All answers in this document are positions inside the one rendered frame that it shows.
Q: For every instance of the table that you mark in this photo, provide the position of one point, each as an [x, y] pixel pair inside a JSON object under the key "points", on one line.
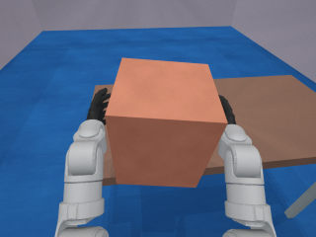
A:
{"points": [[277, 112]]}

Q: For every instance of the carton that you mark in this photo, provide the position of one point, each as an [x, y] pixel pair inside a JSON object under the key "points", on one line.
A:
{"points": [[164, 120]]}

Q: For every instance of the left robot forearm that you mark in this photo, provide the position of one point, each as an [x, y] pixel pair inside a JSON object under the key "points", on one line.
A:
{"points": [[83, 175]]}

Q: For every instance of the right robot hand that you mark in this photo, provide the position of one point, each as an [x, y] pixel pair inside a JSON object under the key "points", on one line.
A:
{"points": [[227, 110]]}

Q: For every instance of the left robot hand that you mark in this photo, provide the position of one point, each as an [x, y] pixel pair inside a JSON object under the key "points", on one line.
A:
{"points": [[97, 106]]}

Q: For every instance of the robot left upper arm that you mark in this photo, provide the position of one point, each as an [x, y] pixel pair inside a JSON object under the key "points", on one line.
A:
{"points": [[84, 231]]}

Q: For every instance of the right robot forearm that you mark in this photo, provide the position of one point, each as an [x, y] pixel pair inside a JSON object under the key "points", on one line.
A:
{"points": [[243, 172]]}

